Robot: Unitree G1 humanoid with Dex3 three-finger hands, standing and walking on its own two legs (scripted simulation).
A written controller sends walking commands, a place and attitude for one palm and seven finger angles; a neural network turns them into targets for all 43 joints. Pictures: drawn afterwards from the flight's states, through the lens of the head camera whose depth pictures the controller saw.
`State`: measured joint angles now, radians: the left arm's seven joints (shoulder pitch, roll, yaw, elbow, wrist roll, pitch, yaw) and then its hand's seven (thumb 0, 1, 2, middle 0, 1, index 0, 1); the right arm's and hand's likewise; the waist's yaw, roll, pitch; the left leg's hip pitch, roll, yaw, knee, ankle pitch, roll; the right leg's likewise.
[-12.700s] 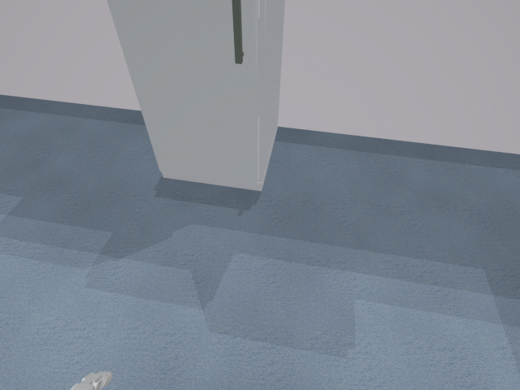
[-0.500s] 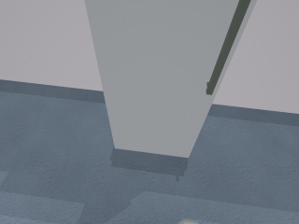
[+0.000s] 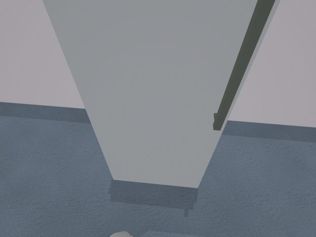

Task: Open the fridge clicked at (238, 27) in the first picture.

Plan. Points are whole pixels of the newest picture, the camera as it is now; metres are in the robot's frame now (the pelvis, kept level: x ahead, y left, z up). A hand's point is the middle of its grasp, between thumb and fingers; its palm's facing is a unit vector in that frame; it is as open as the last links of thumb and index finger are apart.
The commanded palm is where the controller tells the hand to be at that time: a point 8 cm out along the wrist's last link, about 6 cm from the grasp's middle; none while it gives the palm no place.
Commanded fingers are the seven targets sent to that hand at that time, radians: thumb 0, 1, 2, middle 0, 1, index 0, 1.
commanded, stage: come to a stop and stand still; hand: right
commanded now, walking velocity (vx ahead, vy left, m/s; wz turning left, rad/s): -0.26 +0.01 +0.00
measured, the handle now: (239, 60) +0.48 -0.17 +0.22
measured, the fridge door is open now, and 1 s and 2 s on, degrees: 0 0 0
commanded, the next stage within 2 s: look again from close up in 1.52 s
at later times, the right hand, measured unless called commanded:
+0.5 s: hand out of the picture +0.07 -0.19 -0.19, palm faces +0.08 +0.98 -0.19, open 7.3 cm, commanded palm none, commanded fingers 0.00 -0.90 -0.90 0.20 0.30 0.20 0.30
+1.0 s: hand out of the picture -0.04 -0.16 -0.18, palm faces +0.04 +0.98 -0.18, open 7.3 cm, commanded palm none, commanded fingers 0.00 -0.90 -0.90 0.20 0.30 0.20 0.30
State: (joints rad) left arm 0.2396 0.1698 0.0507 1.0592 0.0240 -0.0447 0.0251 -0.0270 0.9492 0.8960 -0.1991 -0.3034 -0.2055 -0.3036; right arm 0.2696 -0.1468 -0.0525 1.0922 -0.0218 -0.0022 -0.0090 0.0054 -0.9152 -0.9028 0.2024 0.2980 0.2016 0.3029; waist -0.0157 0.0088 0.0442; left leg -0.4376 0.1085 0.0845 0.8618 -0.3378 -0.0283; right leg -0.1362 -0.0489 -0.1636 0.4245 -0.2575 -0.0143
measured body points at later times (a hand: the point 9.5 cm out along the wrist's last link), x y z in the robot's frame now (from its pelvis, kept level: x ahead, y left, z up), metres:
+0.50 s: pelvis +0.00 -0.01 -0.02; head +0.02 -0.03 +0.43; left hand +0.04 +0.23 -0.16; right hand +0.07 -0.25 -0.18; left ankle +0.07 +0.14 -0.73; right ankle -0.01 -0.11 -0.74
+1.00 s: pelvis -0.04 +0.00 +0.00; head -0.04 +0.00 +0.45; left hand -0.04 +0.22 -0.16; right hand -0.04 -0.22 -0.16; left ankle -0.05 +0.10 -0.74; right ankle -0.01 -0.11 -0.74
